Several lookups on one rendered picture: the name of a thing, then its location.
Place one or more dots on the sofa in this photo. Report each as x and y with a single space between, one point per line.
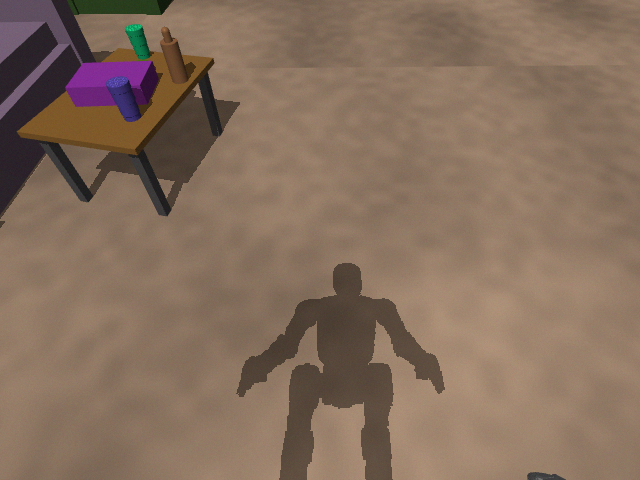
41 49

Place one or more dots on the coffee table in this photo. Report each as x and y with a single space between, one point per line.
104 127

